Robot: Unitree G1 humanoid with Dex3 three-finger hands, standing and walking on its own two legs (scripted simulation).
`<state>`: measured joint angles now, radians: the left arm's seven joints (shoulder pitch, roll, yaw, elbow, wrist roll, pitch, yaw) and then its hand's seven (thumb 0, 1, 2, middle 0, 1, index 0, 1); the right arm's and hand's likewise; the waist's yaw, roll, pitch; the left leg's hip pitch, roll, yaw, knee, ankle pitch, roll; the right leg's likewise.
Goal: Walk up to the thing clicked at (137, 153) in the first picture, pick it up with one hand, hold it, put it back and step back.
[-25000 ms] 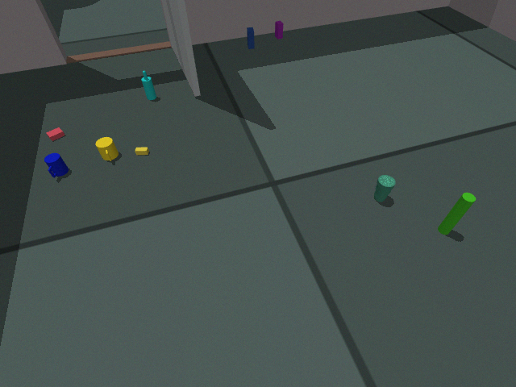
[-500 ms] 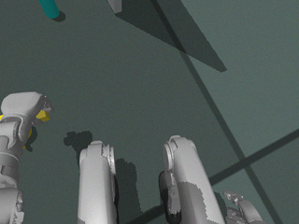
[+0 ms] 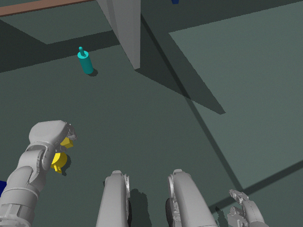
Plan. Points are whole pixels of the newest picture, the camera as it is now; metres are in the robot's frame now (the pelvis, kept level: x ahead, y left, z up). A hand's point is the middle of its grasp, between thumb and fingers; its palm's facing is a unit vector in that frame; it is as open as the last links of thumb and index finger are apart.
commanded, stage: lift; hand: left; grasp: from above
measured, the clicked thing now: (59, 143) +0.37 +0.28 -0.12
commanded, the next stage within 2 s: hold in 0.74 s
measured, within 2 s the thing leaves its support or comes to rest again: neither
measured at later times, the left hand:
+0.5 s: hand (46, 123) +0.36 +0.24 +0.06, palm faces -0.43 -0.05 -0.90, open 5.1 cm
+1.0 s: hand (41, 102) +0.37 +0.23 +0.12, palm faces -0.44 -0.04 -0.90, open 5.1 cm
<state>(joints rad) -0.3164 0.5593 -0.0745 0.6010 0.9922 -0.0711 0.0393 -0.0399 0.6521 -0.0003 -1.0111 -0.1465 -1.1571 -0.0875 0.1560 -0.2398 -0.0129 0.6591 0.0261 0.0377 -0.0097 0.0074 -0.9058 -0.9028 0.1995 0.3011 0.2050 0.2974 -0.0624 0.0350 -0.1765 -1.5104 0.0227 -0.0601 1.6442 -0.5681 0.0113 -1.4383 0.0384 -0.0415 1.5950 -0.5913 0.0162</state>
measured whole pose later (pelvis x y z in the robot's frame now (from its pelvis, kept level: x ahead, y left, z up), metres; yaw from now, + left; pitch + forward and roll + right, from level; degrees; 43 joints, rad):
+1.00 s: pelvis +0.07 +0.00 +0.18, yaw +1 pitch +8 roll -1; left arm -0.29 0.41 -0.22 0.75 1.01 -0.03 0.09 -0.06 0.64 0.00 -1.06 -0.10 -1.18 -0.06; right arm 0.23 -0.25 -0.04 0.72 0.05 0.01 -0.04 0.01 -0.91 -0.90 0.20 0.30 0.20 0.30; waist -0.03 0.03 -0.07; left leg -0.55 0.02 0.01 0.75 -0.34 0.00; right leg -0.52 0.02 0.03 0.74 -0.35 0.01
